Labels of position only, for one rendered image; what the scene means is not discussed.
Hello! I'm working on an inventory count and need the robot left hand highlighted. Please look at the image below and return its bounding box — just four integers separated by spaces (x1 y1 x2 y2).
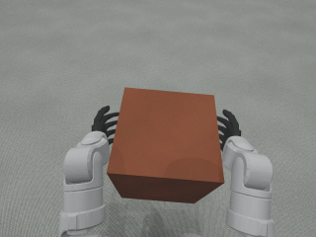
91 106 119 145

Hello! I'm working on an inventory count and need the robot right forearm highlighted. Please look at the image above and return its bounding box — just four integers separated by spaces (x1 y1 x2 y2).
222 135 275 237

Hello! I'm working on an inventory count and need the robot right hand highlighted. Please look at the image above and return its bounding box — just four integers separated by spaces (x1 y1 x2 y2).
216 110 242 152

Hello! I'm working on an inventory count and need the robot left forearm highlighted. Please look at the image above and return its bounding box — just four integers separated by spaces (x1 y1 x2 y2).
58 130 111 237

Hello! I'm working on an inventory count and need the carton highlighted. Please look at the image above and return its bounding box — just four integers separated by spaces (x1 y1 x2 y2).
107 87 225 203

